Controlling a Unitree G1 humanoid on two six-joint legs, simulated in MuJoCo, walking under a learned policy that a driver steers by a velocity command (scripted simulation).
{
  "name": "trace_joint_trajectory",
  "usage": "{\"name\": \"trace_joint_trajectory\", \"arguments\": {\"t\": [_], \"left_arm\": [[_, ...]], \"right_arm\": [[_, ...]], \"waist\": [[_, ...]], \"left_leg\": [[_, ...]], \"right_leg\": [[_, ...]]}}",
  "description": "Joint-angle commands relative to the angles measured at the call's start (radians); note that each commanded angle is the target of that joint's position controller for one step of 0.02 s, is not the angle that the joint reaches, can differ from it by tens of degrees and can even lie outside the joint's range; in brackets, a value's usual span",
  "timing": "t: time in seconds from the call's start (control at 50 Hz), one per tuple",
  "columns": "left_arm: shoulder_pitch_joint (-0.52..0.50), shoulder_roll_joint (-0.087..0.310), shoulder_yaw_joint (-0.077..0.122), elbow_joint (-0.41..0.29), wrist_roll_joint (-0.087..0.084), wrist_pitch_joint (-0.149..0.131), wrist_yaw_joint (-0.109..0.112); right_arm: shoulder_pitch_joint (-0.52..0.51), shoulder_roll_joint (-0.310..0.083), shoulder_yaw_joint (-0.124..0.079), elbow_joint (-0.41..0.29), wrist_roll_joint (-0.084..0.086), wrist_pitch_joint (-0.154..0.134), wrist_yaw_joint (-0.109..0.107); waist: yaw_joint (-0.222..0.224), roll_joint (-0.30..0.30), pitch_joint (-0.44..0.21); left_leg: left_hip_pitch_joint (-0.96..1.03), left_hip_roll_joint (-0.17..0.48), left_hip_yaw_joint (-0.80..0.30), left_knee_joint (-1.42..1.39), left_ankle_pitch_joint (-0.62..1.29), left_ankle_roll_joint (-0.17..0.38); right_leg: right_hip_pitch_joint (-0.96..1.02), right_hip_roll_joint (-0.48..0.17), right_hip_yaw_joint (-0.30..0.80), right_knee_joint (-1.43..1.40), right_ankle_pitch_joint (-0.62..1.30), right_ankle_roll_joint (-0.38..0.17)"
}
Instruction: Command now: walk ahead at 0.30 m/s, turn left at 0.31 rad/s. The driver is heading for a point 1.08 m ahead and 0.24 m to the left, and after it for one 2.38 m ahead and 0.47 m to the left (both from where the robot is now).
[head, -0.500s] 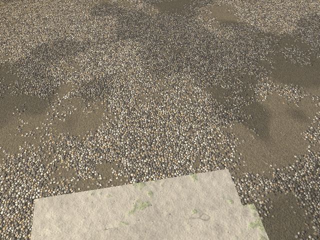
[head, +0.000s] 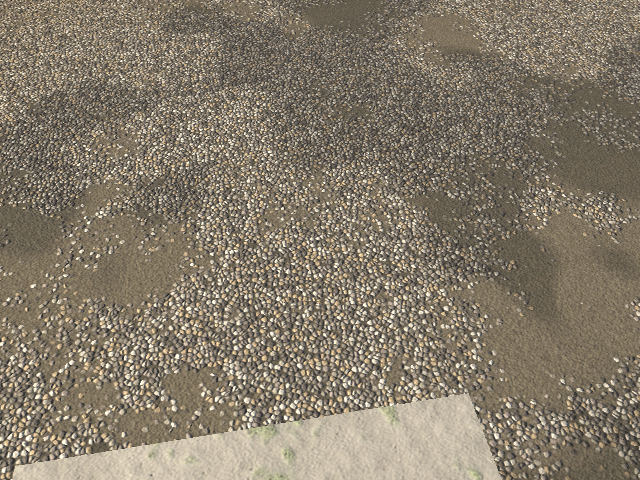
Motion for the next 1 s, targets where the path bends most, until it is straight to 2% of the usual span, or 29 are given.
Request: {"name": "trace_joint_trajectory", "arguments": {"t": [0.02, 0.04, 0.06, 0.1, 0.12, 0.14, 0.18, 0.22, 0.26, 0.28, 0.3, 0.32, 0.34, 0.36, 0.38, 0.4, 0.42, 0.46, 0.5, 0.56, 0.74, 0.8, 0.86, 0.9, 0.92, 0.94, 0.96, 0.98, 1.0], "left_arm": [[0.155, 0.049, 0.011, 0.035, -0.018, -0.001, -0.018], [0.06, 0.09, 0.025, 0.014, -0.016, -0.009, -0.014], [-0.084, 0.115, 0.035, -0.034, -0.006, -0.016, -0.016], [-0.266, 0.084, 0.027, -0.093, 0.009, -0.032, -0.007], [-0.297, 0.079, 0.026, -0.111, 0.0, -0.044, -0.005], [-0.31, 0.073, 0.016, -0.137, -0.007, -0.053, -0.014], [-0.223, 0.0, -0.005, -0.118, -0.03, -0.05, -0.03], [-0.137, 0.019, 0.0, -0.114, -0.051, -0.037, -0.03], [-0.063, 0.04, 0.007, -0.095, -0.067, -0.051, -0.012], [0.025, 0.056, 0.018, -0.067, -0.07, -0.057, -0.008], [0.151, 0.078, 0.025, -0.038, -0.04, -0.051, -0.006], [0.216, 0.111, 0.03, -0.028, -0.039, -0.039, -0.015], [0.247, 0.175, 0.026, -0.038, -0.029, -0.046, -0.032], [0.235, 0.208, 0.044, -0.042, -0.067, -0.049, -0.038], [0.193, 0.206, 0.046, -0.057, -0.079, -0.049, -0.023], [0.099, 0.186, 0.036, -0.105, -0.068, -0.054, 0.0], [0.079, 0.134, 0.014, -0.117, -0.049, -0.042, 0.018], [0.044, 0.106, -0.012, -0.132, -0.015, -0.019, 0.017], [0.033, 0.078, -0.034, -0.13, -0.026, -0.007, 0.02], [0.104, 0.104, -0.044, -0.138, -0.038, -0.005, 0.03], [0.177, 0.172, -0.021, -0.194, -0.016, -0.012, 0.071], [0.217, 0.238, 0.002, -0.209, -0.011, -0.027, 0.061], [0.195, 0.234, 0.0, -0.232, -0.003, -0.031, 0.057], [0.103, 0.258, 0.003, -0.261, -0.007, -0.031, 0.044], [0.055, 0.275, 0.012, -0.257, -0.026, -0.019, 0.037], [0.054, 0.293, 0.023, -0.262, -0.042, -0.002, 0.023], [0.159, 0.285, 0.04, -0.225, -0.063, 0.03, 0.024], [0.224, 0.276, 0.057, -0.198, -0.08, 0.068, 0.03], [0.169, 0.197, 0.05, -0.241, -0.049, 0.083, 0.016]], "right_arm": [[-0.051, -0.17, -0.037, -0.07, 0.021, -0.018, 0.0], [0.012, -0.124, -0.029, -0.04, 0.028, -0.014, -0.013], [0.063, -0.127, -0.028, -0.039, 0.017, -0.013, -0.024], [0.186, -0.141, -0.035, -0.026, 0.001, -0.012, -0.046], [0.218, -0.147, -0.039, -0.019, -0.014, -0.012, -0.054], [0.141, -0.132, -0.038, -0.049, -0.018, -0.014, -0.061], [-0.002, -0.117, -0.032, -0.092, -0.001, -0.008, -0.052], [-0.017, -0.121, -0.037, -0.106, 0.006, 0.013, -0.056], [0.019, -0.113, -0.041, -0.102, -0.012, 0.034, -0.072], [0.021, -0.16, -0.054, -0.097, -0.013, 0.05, -0.069], [0.028, -0.165, -0.058, -0.092, -0.003, 0.068, -0.068], [0.096, -0.131, -0.068, -0.093, 0.006, 0.073, -0.057], [0.244, -0.101, -0.062, -0.124, 0.066, 0.081, -0.059], [0.203, -0.097, -0.052, -0.159, 0.073, 0.081, -0.07], [0.091, -0.099, -0.046, -0.191, 0.043, 0.09, -0.07], [-0.065, -0.114, -0.048, -0.246, -0.014, 0.098, -0.064], [-0.161, -0.152, -0.059, -0.256, -0.032, 0.115, -0.052], [-0.238, -0.113, -0.043, -0.294, -0.018, 0.159, -0.04], [-0.273, -0.077, -0.032, -0.324, -0.021, 0.176, -0.034], [-0.357, -0.065, -0.026, -0.393, -0.039, 0.182, -0.046], [-0.542, -0.111, -0.03, -0.554, -0.012, 0.197, -0.044], [-0.566, -0.1, -0.021, -0.601, 0.015, 0.19, -0.038], [-0.574, -0.109, -0.01, -0.621, 0.022, 0.18, -0.027], [-0.487, -0.099, 0.007, -0.604, 0.042, 0.178, -0.01], [-0.412, -0.085, 0.023, -0.594, 0.042, 0.182, 0.004], [-0.32, -0.098, 0.029, -0.558, 0.041, 0.187, 0.012], [-0.304, -0.077, 0.049, -0.557, 0.045, 0.184, 0.024], [-0.162, -0.107, 0.039, -0.484, 0.052, 0.17, 0.043], [0.006, -0.178, 0.021, -0.403, 0.042, 0.15, 0.047]], "waist": [[0.086, 0.141, 0.025], [0.036, 0.124, 0.042], [-0.016, 0.088, 0.062], [-0.114, 0.103, 0.058], [-0.13, 0.121, 0.056], [-0.108, 0.067, 0.066], [-0.062, 0.076, 0.036], [-0.049, 0.134, 0.049], [-0.053, 0.09, 0.073], [-0.013, 0.063, 0.051], [0.053, 0.042, -0.018], [0.045, -0.061, -0.136], [-0.036, -0.162, -0.273], [-0.013, -0.192, -0.359], [0.004, -0.156, -0.326], [0.017, -0.167, -0.259], [0.022, -0.105, -0.189], [-0.016, -0.105, -0.097], [-0.042, -0.1, -0.024], [-0.02, -0.084, -0.02], [0.054, -0.02, -0.068], [0.105, -0.036, -0.103], [0.107, 0.005, -0.127], [0.056, -0.055, -0.155], [0.003, -0.125, -0.155], [-0.003, -0.186, -0.156], [0.048, -0.276, -0.126], [0.012, -0.116, -0.037], [-0.107, 0.311, 0.164]], "left_leg": [[-0.295, 0.244, -0.263, -0.18, 0.894, 0.146], [-0.113, 0.232, -0.33, -0.107, 0.72, 0.162], [0.066, 0.223, -0.381, -0.035, 0.521, 0.186], [0.271, 0.237, -0.476, 0.041, 0.537, 0.212], [0.304, 0.24, -0.508, 0.073, 0.557, 0.221], [0.141, 0.196, -0.456, 0.085, 0.359, 0.18], [-0.21, 0.114, -0.335, 0.097, 0.158, 0.105], [-0.242, 0.101, -0.349, 0.188, 0.136, 0.077], [-0.102, 0.059, -0.349, 0.36, 0.096, 0.057], [-0.157, 0.052, -0.321, 0.483, 0.121, 0.05], [-0.235, 0.007, -0.26, 0.737, 0.001, 0.022], [-0.389, -0.069, -0.185, 1.006, -0.459, -0.017], [-0.591, -0.07, -0.126, 1.384, -0.684, -0.055], [-0.736, -0.003, -0.109, 1.512, -0.596, -0.054], [-0.798, 0.012, -0.072, 1.574, -0.457, -0.067], [-0.831, 0.037, -0.06, 1.583, -0.249, -0.081], [-0.791, 0.04, -0.059, 1.563, -0.142, -0.09], [-0.725, 0.021, -0.047, 1.621, -0.088, -0.11], [-0.77, -0.007, -0.052, 1.565, 0.073, -0.137], [-0.887, -0.028, -0.055, 1.648, 0.083, -0.177], [-0.975, 0.038, -0.056, 1.742, -0.002, -0.188], [-0.892, 0.051, -0.035, 1.82, -0.239, -0.15], [-0.756, 0.076, -0.042, 1.597, -0.317, -0.107], [-0.481, 0.09, 0.03, 1.34, -0.367, -0.065], [-0.302, 0.101, 0.004, 1.092, -0.534, -0.009], [-0.124, 0.056, 0.052, 0.967, -0.619, 0.034], [-0.129, -0.014, 0.105, 0.729, -0.919, 0.077], [-0.072, -0.063, 0.108, 0.439, -0.82, 0.118], [0.015, 0.096, -0.43, 0.107, -0.79, 0.229]], "right_leg": [[0.288, 0.036, -0.096, -0.015, 0.257, -0.013], [0.096, -0.001, -0.007, -0.058, 0.37, -0.024], [-0.141, 0.002, -0.002, -0.165, 0.413, -0.031], [-0.354, 0.012, 0.015, -0.23, 0.329, -0.015], [-0.391, 0.014, 0.038, -0.259, 0.294, -0.003], [-0.234, 0.023, 0.028, -0.449, 0.5, 0.006], [0.246, 0.066, -0.02, -0.605, 0.714, 0.003], [0.4, 0.044, 0.017, -0.676, 0.724, -0.002], [0.425, -0.014, 0.058, -0.951, 0.817, 0.009], [0.582, -0.024, 0.021, -0.981, 0.832, 0.022], [0.778, -0.055, 0.011, -0.959, 0.901, 0.026], [0.99, -0.145, 0.08, -0.786, 1.074, 0.051], [1.224, -0.338, 0.112, -0.411, 1.638, -0.002], [1.243, -0.419, 0.202, -0.403, 1.53, -0.07], [1.088, -0.433, 0.249, -0.546, 1.086, -0.149], [0.891, -0.429, 0.307, -0.694, 0.624, -0.253], [0.718, -0.38, 0.272, -0.766, 0.451, -0.243], [0.421, -0.328, 0.191, -0.781, 0.367, -0.265], [0.266, -0.218, 0.056, -0.741, 0.147, -0.17], [0.275, -0.225, 0.085, -0.768, -0.006, -0.171], [0.546, -0.297, 0.094, -0.827, -0.062, -0.214], [0.632, -0.348, 0.089, -0.935, 0.148, -0.298], [0.629, -0.31, -0.009, -0.947, 0.145, -0.261], [0.488, -0.26, -0.144, -1.002, 0.088, -0.183], [0.391, -0.223, -0.203, -1.043, 0.015, -0.107], [0.291, -0.22, -0.232, -1.096, -0.066, -0.086], [0.338, -0.227, -0.176, -1.155, -0.321, -0.08], [0.279, -0.21, -0.145, -1.057, -0.572, -0.04], [-0.205, -0.063, -0.226, -0.543, -0.737, 0.013]]}}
